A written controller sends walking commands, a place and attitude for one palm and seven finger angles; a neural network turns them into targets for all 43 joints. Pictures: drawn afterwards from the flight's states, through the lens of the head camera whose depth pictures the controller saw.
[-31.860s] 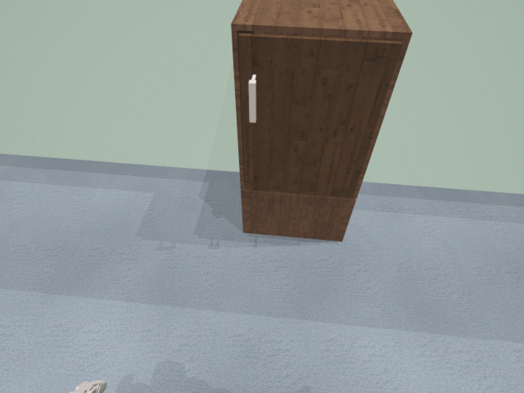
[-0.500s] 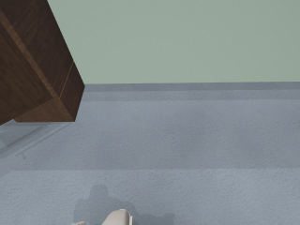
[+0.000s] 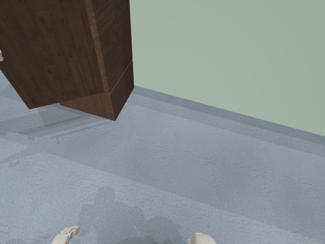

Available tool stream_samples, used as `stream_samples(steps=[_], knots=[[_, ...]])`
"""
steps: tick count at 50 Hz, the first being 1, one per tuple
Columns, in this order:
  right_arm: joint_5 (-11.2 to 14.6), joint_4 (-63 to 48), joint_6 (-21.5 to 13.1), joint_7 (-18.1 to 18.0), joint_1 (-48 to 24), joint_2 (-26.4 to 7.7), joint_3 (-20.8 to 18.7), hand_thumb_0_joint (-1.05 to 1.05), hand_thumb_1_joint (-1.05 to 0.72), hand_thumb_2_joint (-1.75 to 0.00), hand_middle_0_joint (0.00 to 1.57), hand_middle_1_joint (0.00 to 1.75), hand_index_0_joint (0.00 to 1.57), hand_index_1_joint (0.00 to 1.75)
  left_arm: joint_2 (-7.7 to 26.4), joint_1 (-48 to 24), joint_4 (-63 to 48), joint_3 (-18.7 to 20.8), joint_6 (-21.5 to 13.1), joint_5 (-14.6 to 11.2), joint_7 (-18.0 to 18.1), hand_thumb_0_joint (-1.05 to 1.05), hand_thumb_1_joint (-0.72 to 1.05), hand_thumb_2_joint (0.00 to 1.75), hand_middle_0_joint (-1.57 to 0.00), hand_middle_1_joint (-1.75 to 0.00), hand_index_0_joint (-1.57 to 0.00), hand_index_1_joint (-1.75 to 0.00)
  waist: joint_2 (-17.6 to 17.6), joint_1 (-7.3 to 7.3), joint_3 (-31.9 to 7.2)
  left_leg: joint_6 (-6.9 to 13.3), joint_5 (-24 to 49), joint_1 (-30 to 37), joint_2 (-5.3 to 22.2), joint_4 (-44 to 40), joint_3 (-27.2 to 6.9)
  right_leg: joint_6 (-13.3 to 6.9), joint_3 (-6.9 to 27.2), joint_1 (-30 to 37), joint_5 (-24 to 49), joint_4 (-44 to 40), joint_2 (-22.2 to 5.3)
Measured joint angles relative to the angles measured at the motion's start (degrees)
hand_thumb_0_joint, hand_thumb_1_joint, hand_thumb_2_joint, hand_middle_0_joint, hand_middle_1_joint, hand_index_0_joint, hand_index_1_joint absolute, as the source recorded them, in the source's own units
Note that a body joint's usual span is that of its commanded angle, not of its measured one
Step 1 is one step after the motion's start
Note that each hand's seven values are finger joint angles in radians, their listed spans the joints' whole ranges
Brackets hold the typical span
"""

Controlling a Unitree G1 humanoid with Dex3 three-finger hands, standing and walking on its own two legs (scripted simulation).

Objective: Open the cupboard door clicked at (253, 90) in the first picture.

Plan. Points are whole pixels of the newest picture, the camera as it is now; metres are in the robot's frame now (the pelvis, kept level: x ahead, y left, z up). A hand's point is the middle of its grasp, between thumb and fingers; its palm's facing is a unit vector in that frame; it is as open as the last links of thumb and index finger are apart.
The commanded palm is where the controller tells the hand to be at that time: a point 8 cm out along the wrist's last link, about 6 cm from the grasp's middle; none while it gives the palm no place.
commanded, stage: turn to face it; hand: left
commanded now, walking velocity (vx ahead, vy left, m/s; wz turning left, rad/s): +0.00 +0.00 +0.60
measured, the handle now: out of the picture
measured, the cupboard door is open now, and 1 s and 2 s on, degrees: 40 40 40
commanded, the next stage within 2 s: take the last steps up to it in 0.54 s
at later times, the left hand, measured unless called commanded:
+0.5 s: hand out of the picture +0.02 +0.15 -0.16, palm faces +0.32 -0.92 -0.24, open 7.4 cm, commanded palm none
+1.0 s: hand out of the picture -0.01 +0.21 -0.16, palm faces +0.46 -0.86 -0.21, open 7.4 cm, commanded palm none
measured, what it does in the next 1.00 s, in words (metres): steps on the spot, turning left: right foot, then left foot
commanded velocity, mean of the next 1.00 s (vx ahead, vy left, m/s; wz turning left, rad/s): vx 0.11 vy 0.05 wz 0.33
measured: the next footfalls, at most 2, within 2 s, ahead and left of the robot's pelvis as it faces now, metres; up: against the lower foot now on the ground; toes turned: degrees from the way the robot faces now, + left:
right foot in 0.20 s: +0.05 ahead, -0.15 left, +0.00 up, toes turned +7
left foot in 0.64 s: +0.00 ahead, +0.09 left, +0.00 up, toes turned +25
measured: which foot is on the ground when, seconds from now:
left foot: down 0.00-0.20, up 0.22-0.62, down 0.64-1.00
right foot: up 0.00-0.18, down 0.20-0.64, up 0.66-1.00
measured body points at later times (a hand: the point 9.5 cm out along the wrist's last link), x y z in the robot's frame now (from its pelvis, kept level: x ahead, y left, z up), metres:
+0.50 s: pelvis +0.01 -0.05 +0.00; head +0.05 -0.06 +0.44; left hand +0.00 +0.20 -0.14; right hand +0.15 -0.29 -0.16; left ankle -0.05 +0.09 -0.68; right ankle +0.01 -0.15 -0.74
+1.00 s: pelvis +0.03 +0.00 +0.00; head +0.04 +0.01 +0.45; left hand -0.03 +0.25 -0.15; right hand +0.16 -0.20 -0.15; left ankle -0.04 +0.07 -0.74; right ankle +0.10 -0.11 -0.70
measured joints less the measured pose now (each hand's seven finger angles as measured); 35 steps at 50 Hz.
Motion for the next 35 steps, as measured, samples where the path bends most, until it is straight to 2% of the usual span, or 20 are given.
stream_samples(steps=[4,7,9,10,11,13,16,19,24,29,32,33,35], knots=[[-0.23,0.69,0.3,-0.12,1.92,0.02,-0.49,0.01,-0.9,-0.9,0.21,0.3,0.21,0.3,-0.93,-1.6,-0.44,-0.51,-0.04,-0.31,0.19,0.01,0.91,0.9,-0.2,-0.3,-0.19,-0.29,0.79,-1.3,-0.03,-0.73,-0.1,-0.74,-0.9,0.7,-2.54,-0.37,-0.03,2.9,-2.41,-7.17,1.86],[-0.29,1.19,0.86,-0.25,2.92,-0.42,-1.05,0.01,-0.9,-0.9,0.21,0.3,0.21,0.3,-1.87,-2.44,-1.08,-1.04,-0.43,-0.73,0.35,0.01,0.91,0.9,-0.2,-0.3,-0.19,-0.29,1.82,-2.18,0.05,-1.64,-0.56,-1.68,-1.61,2.07,-4.59,-1.2,-0.19,6.71,-2.91,-15.58,3.68],[-0.06,1.5,1.25,-0.32,3.49,-0.83,-1.53,0.01,-0.9,-0.9,0.21,0.3,0.21,0.3,-2.4,-2.44,-1.6,-1.4,-1.12,-0.96,0.42,0.01,0.91,0.9,-0.2,-0.3,-0.2,-0.29,2.4,-2.36,-0.1,-2.47,-1.33,-2.63,-2.34,3.85,-5.84,-1.79,-0.58,10.74,1.17,-24.02,4.62],[0.22,1.56,1.37,-0.27,3.94,-1.0,-1.75,0.01,-0.9,-0.9,0.21,0.3,0.21,0.3,-2.45,-2.06,-2.0,-1.6,-1.66,-0.93,0.45,0.01,0.91,0.9,-0.2,-0.3,-0.2,-0.29,2.22,-2.15,-0.5,-2.94,-2.14,-3.49,-3.09,5.5,-6.12,-2.88,-0.66,13.1,3.93,-28.97,4.39],[0.49,1.98,1.55,-0.26,3.6,-1.43,-2.1,0.01,-0.91,-0.9,0.21,0.3,0.21,0.3,-2.92,-2.0,-1.88,-1.67,-2.14,-0.7,0.66,0.01,0.9,0.9,-0.2,-0.3,-0.2,-0.29,2.89,-1.78,-0.16,-3.58,-6.28,-4.8,-2.96,9.19,-5.82,-4.86,-1.09,13.49,4.52,-29.41,4.66],[0.39,2.4,2.11,-0.12,2.99,-2.33,-2.73,0.01,-0.91,-0.9,0.2,0.3,0.21,0.3,-3.82,-1.48,-1.56,-2.29,-2.36,-0.39,0.9,0.01,0.9,0.9,-0.2,-0.3,-0.2,-0.29,3.85,-2.15,0.53,-4.68,-14.15,-8.77,-2.7,21.5,-3.28,-6.95,-2.75,14.33,3.45,-28.54,4.12],[0.16,2.76,2.86,0.46,2.3,-3.36,-3.25,0.01,-0.91,-0.9,0.2,0.3,0.2,0.3,-4.8,0.03,-0.88,-2.68,-2.2,-0.45,1.0,0.01,0.9,0.9,-0.2,-0.3,-0.2,-0.29,4.08,-2.52,0.9,-6.16,-13.58,-13.13,-0.73,36.72,0.77,-7.37,-5.2,16.96,3.2,-30.28,2.62],[0.17,2.84,3.28,0.92,1.48,-3.59,-3.24,0.01,-0.91,-0.9,0.2,0.29,0.2,0.3,-5.12,1.63,-0.17,-2.64,-2.32,-0.42,0.96,0.01,0.9,0.9,-0.2,-0.3,-0.2,-0.29,3.21,-2.49,0.92,-7.18,-10.93,-14.42,1.92,41.41,2.62,-7.32,-7.48,18.67,3.51,-31.81,1.29],[0.24,3.01,3.58,0.96,-0.86,-3.39,-2.81,0.01,-0.91,-0.9,0.2,0.29,0.2,0.3,-5.14,4.32,0.92,-2.47,-2.8,-0.05,0.76,0.01,0.9,0.9,-0.2,-0.3,-0.2,-0.3,1.49,-0.93,1.26,-7.77,-11.95,-11.69,4.48,34.03,3.86,-6.96,-10.73,19.69,3.0,-32.1,-0.67],[0.57,2.53,2.76,0.75,-4.63,-2.78,-1.89,0.01,-0.91,-0.9,0.2,0.29,0.2,0.3,-4.02,7.33,2.69,-1.89,-2.89,0.5,0.5,0.01,0.9,0.9,-0.21,-0.3,-0.2,-0.3,-0.08,1.56,1.97,-6.76,-13.7,-5.91,4.28,20.25,6.16,-5.72,-12.9,18.99,1.38,-29.46,-2.39],[0.58,1.4,1.31,0.74,-6.16,-2.34,-1.13,0.01,-0.91,-0.9,0.2,0.29,0.2,0.3,-2.74,9.55,4.08,-1.28,-2.4,0.14,0.42,0.01,0.9,0.9,-0.21,-0.3,-0.2,-0.3,-0.64,2.31,1.47,-5.31,-5.93,-0.51,3.68,8.25,7.6,-4.34,-14.05,17.35,-1.0,-25.18,-3.17],[0.41,1.19,0.61,0.63,-6.62,-1.82,-1.1,0.01,-0.91,-0.9,0.2,0.29,0.2,0.3,-2.0,9.76,4.75,-1.03,-1.92,-0.12,0.39,0.01,0.9,0.9,-0.21,-0.3,-0.2,-0.3,-1.5,2.33,1.41,-3.93,-5.46,-0.62,3.03,7.88,7.69,-3.83,-13.18,15.89,-2.7,-21.87,-3.71],[0.04,0.68,0.01,0.28,-7.06,-0.73,-0.42,0.01,-0.91,-0.9,0.2,0.29,0.2,0.3,-0.83,9.47,5.97,-0.63,-0.37,-0.3,0.67,0.01,0.9,0.9,-0.2,-0.3,-0.2,-0.29,-2.81,2.95,1.6,-1.87,-6.67,-1.14,2.13,9.44,7.62,-3.58,-8.77,12.35,-9.45,-13.16,-2.91]])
